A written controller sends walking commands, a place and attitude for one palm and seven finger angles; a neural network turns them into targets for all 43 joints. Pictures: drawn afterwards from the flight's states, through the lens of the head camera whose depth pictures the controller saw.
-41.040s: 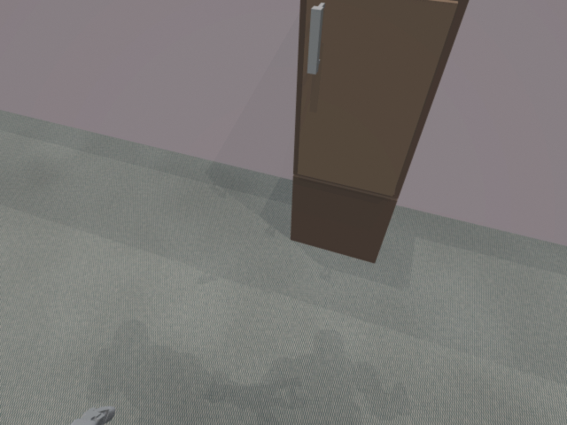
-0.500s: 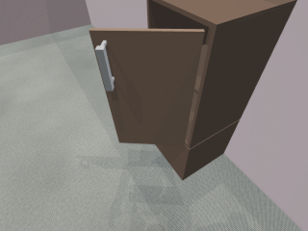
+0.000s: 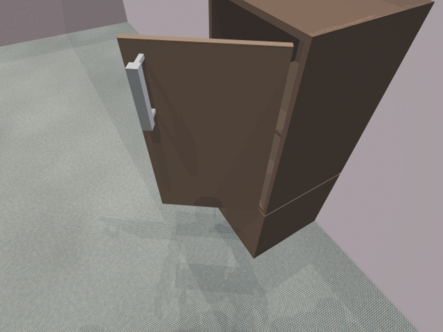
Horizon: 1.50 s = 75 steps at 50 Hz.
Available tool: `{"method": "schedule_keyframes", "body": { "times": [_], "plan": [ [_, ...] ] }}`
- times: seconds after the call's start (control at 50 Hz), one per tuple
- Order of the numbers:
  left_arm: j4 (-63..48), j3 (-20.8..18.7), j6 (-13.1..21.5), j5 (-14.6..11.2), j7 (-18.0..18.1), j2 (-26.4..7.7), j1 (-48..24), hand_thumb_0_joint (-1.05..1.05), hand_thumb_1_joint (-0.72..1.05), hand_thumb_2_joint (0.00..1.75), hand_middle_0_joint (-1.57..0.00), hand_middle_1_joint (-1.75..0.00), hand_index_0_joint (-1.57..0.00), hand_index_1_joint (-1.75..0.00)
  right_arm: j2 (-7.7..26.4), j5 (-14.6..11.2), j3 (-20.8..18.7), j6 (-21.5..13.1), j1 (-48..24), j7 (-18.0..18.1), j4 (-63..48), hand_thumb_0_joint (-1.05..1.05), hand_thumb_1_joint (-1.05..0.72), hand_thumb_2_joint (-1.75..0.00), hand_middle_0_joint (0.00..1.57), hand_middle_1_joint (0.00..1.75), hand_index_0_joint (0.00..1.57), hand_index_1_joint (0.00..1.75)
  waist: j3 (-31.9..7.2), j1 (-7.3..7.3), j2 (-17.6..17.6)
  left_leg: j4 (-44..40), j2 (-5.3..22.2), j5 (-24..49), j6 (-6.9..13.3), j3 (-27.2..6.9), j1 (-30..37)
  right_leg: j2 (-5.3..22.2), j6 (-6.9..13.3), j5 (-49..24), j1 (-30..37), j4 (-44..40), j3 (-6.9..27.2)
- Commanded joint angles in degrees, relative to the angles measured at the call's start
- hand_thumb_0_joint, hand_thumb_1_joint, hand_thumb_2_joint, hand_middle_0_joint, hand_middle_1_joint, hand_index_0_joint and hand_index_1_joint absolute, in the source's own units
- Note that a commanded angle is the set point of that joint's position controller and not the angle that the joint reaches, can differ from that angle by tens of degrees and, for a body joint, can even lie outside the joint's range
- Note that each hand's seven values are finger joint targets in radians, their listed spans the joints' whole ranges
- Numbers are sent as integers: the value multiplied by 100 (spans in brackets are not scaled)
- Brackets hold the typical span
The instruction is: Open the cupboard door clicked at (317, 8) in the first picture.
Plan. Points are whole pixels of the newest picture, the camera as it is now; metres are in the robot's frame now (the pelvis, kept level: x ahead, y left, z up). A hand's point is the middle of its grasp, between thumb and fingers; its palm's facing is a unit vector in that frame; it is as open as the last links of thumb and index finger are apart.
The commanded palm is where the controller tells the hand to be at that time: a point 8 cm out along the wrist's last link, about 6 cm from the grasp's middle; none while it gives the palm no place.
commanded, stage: raise the hand with hooked fingers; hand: left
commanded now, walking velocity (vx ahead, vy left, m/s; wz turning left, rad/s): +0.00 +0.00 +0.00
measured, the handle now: (144, 93) +0.55 +0.21 +0.14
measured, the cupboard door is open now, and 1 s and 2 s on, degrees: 54 54 54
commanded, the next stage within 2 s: none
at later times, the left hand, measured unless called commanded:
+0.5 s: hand (110, 329) +0.13 +0.19 -0.03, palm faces +0.15 -0.99 -0.05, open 9.0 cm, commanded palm +0.14 +0.24 +0.00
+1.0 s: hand (81, 259) +0.21 +0.24 +0.06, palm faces +0.06 -0.99 -0.08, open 12.1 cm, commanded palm +0.18 +0.29 +0.07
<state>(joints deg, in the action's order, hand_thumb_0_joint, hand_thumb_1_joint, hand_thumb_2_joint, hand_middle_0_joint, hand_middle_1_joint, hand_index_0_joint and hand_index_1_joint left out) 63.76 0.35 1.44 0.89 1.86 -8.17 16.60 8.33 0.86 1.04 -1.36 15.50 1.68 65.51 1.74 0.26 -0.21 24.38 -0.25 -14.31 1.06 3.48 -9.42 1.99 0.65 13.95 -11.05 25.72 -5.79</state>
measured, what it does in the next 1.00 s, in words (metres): stands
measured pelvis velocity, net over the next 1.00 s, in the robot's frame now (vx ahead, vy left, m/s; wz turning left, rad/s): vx -0.02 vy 0.00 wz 0.01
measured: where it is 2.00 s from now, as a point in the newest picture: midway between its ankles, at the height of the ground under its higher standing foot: outside the picture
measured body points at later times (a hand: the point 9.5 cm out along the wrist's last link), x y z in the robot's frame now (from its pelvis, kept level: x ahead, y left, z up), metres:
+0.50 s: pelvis -0.01 -0.02 -0.05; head +0.02 -0.01 +0.40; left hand +0.12 +0.25 -0.02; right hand +0.23 -0.27 -0.07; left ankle -0.01 +0.10 -0.74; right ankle +0.00 -0.11 -0.74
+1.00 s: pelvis -0.02 +0.00 -0.03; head +0.00 +0.00 +0.42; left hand +0.20 +0.29 +0.07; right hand +0.12 -0.26 -0.11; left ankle -0.01 +0.11 -0.74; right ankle +0.00 -0.11 -0.74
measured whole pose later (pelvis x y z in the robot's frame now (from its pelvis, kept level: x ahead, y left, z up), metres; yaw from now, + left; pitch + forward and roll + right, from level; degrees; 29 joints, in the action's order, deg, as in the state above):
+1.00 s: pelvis -0.02 +0.00 -0.03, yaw +1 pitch +4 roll -1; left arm 1.3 -19.1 13.8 -19.5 -20.0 -17.4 15.9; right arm 16.7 -3.1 1.1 -15.8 18.7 4.7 35.4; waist -2.9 0.4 2.2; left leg 43.8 1.3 -22.1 1.2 2.1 -25.8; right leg 1.7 0.9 20.0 -25.4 41.4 -6.8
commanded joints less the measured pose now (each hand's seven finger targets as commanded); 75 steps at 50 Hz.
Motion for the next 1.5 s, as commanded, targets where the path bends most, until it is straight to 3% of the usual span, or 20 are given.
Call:
{"method": "schedule_keyframes", "body": {
  "times": [0.0, 0.02, 0.04, 0.06, 0.08, 0.12, 0.18, 0.22, 0.24, 0.3, 0.4, 0.54, 0.58, 0.64, 0.74, 0.82, 0.94, 1.04, 1.3, 1.48],
  "plan": [
    [-8941, -621, 1357, -1226, 180, -1830, -3495, 0, 88, 89, -20, -32, -20, -32, 1681, -355, -251, -942, -42, 202, -2617, 0, -90, -90, 20, 30, 20, 30, -2582, -545, 1022, -83, 37, 1373, 42, -347, 968, 193, 106, -2001, 593, 74, 505],
    [-7471, -638, 999, -733, 435, -1508, -1126, 0, 85, 88, -20, -33, -20, -33, 1115, -305, -66, -1456, -555, 384, -2317, 0, -90, -90, 20, 30, 20, 30, -2382, 14, 1727, -184, 203, 1956, 41, -186, 1042, -49, 226, -913, 379, 299, 345],
    [-7071, -412, 690, -837, 695, -1108, -963, 0, 83, 87, -21, -34, -21, -34, 1149, -336, -172, -1634, -438, 364, -2001, 0, -90, -90, 20, 30, 20, 30, -1758, -192, 1559, -144, 216, 1267, -111, -227, 451, -70, 157, -335, -20, 292, 145],
    [-5767, 241, 96, -852, 678, 190, 681, 0, 81, 86, -21, -36, -21, -36, 884, -396, -209, -1620, -264, 322, -1948, 0, -90, -90, 20, 30, 20, 30, -899, -230, 822, -264, 228, 713, -68, -404, -156, -89, 108, -189, -334, 200, 8],
    [-6933, 395, 202, -1129, 512, 229, -18, 0, 78, 85, -21, -37, -21, -37, 1058, -496, -213, -1691, -393, 329, -2459, 0, -90, -90, 20, 30, 20, 30, -145, -232, 415, -225, 199, 347, -24, -533, -488, -70, 58, -125, -468, 122, -12],
    [-7030, -56, 774, -1017, 334, -264, 81, 0, 74, 83, -21, -40, -21, -40, 1295, -325, -336, -1905, -479, 365, -2751, 0, -90, -90, 20, 30, 20, 30, 43, -363, -468, 173, 53, -120, 34, -524, -847, -120, 24, 461, -1006, 55, -20],
    [-5617, -456, 1583, -1114, -336, -9, 1678, 0, 67, 80, -22, -45, -22, -45, 1238, -173, -501, -1906, -571, 190, -3204, 0, -90, -90, 20, 30, 20, 30, 100, 85, -1760, 897, -25, 55, -33, -430, -1639, -176, 6, 708, -1590, 568, -25],
    [-5392, -849, 2317, -1366, -1055, -90, 2642, 0, 62, 78, -22, -48, -22, -48, 1218, -152, -626, -1828, -723, 18, -3463, 0, -90, -90, 20, 30, 20, 30, -256, 370, -1912, 1359, -104, 214, -124, -301, -2214, -165, 30, 112, -1469, 1104, 72],
    [-5190, -1222, 2577, -1452, -1474, -363, 2957, 0, 60, 77, -22, -50, -22, -50, 1269, -180, -692, -1745, -756, -106, -3628, 0, -90, -90, 20, 30, 20, 30, -437, 543, -1372, 1526, -174, 480, -189, -244, -2258, -110, 107, -479, -1221, 1368, 153],
    [-5988, -1764, 3006, -1551, -2263, -1070, 2496, 0, 53, 74, -23, -54, -23, -54, 1322, -201, -693, -1596, -1064, -207, -4173, 0, -90, -90, 20, 30, 20, 30, -1111, 551, -218, 2008, -265, 672, -140, -12, -2482, 36, 125, -1225, -1110, 1824, 391],
    [-8043, -1902, 2916, -1832, -1859, -1178, 811, 0, 41, 69, -24, -62, -24, -62, 1111, -229, -589, -1388, -813, 8, -4558, 0, -90, -90, 20, 30, 20, 30, -1722, 204, 742, 2235, -161, 507, -14, -77, -2158, -38, 48, -667, -1365, 1746, 656],
    [-8114, -936, 3359, -1817, -2231, -1027, -739, 0, 25, 62, -25, -72, -25, -72, 1325, -297, -343, -1637, -374, 232, -4000, 0, -90, -90, 20, 30, 20, 30, -1194, -599, 453, 2545, 52, 18, 89, -525, -2097, -213, 56, 36, -2220, 1639, 633],
    [-7486, -1215, 2935, -1799, -2562, -1481, -706, 0, 20, 60, -25, -75, -25, -75, 1429, -364, -349, -1673, -400, 312, -3941, 0, -90, -90, 20, 30, 20, 30, -1180, -553, 212, 2406, 44, -267, 106, -523, -2262, -157, 16, 473, -2020, 1364, 748],
    [-6602, -1930, 1896, -1913, -2808, -1998, -154, 0, 13, 57, -25, -80, -25, -80, 1463, -439, -315, -1627, -605, 386, -4046, 0, -90, -90, 20, 30, 20, 30, -1385, -77, 163, 2078, 4, -70, 94, -505, -2219, -66, 9, 429, -1389, 1141, 794],
    [-7163, -2947, 1156, -2533, -2347, -2142, 234, 0, 1, 52, -26, -87, -26, -87, 1166, -384, -171, -1521, -919, 360, -4359, 0, -90, -90, 20, 30, 20, 30, -1823, 480, -355, 1632, -18, 590, 1, -514, -2013, 3, -70, -448, -316, 1089, 587],
    [-7601, -2650, 1515, -2377, -1932, -1807, -28, 0, -8, 48, -27, -93, -27, -93, 1194, -358, -211, -1675, -636, 256, -4225, 0, -90, -90, 20, 30, 20, 30, -1371, 250, 61, 1317, 26, 562, -17, -402, -1700, -146, -40, -441, -853, 1054, 293],
    [-7178, -1942, 1457, -2083, -2347, -1827, -1187, 0, -22, 42, -28, -102, -28, -102, 1473, -436, -208, -1899, -411, 349, -4017, 0, -90, -90, 20, 30, 20, 30, -753, -141, 147, 1104, 38, -152, 51, -468, -1479, -189, -17, 510, -1239, 674, 373],
    [-7459, -2732, 1250, -2086, -2382, -2750, -2050, 0, -34, 37, -29, -110, -29, -110, 1506, -432, -165, -1972, -477, 501, -3938, 0, -90, -90, 20, 30, 20, 30, -1362, 105, 546, 765, 44, 106, 56, -607, -856, -213, 62, 253, -637, 594, 252],
    [-6414, -2578, -14, -2060, -2772, -2662, -3121, 0, -50, 30, -30, -120, -30, -120, 1488, -510, -3, -1732, -656, 505, -4003, 0, -90, -90, 20, 30, 20, 30, -932, 121, 347, 278, 65, 721, 18, -620, -373, -269, 79, -685, -338, 250, 97],
    [-6546, -3320, 235, -2040, -2667, -3514, -4316, 0, -50, 30, -30, -120, -30, -120, 1394, -436, 112, -1680, -719, 560, -3885, 0, -90, -90, 20, 30, 20, 30, -1320, 163, 790, 48, 42, 1198, -23, -650, 223, -298, 143, -1030, 98, -27, 132]
  ]
}}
